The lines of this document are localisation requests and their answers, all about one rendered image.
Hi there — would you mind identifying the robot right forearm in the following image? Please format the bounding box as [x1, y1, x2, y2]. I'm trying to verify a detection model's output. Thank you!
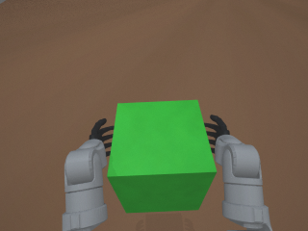
[215, 135, 272, 231]

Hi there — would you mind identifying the carton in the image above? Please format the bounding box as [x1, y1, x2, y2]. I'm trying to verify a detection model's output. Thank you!
[107, 99, 217, 214]

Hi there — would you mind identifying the robot left hand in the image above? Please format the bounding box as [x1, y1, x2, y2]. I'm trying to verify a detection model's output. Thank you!
[89, 118, 115, 157]

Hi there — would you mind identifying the robot left forearm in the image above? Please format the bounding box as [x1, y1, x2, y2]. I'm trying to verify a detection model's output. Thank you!
[62, 139, 108, 231]

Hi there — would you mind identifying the robot right hand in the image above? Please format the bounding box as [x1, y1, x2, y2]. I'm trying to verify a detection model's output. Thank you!
[204, 115, 230, 154]

